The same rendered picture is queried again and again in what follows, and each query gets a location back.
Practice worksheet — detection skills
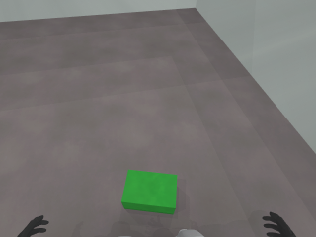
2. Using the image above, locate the robot left hand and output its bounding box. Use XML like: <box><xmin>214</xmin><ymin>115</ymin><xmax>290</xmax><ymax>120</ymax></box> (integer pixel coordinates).
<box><xmin>17</xmin><ymin>215</ymin><xmax>49</xmax><ymax>237</ymax></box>

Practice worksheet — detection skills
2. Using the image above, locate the robot right hand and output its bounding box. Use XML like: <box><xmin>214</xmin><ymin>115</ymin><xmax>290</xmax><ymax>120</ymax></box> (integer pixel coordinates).
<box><xmin>262</xmin><ymin>212</ymin><xmax>296</xmax><ymax>237</ymax></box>

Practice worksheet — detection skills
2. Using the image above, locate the carton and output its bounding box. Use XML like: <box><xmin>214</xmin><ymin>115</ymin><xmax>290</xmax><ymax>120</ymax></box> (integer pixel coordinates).
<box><xmin>121</xmin><ymin>169</ymin><xmax>178</xmax><ymax>215</ymax></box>

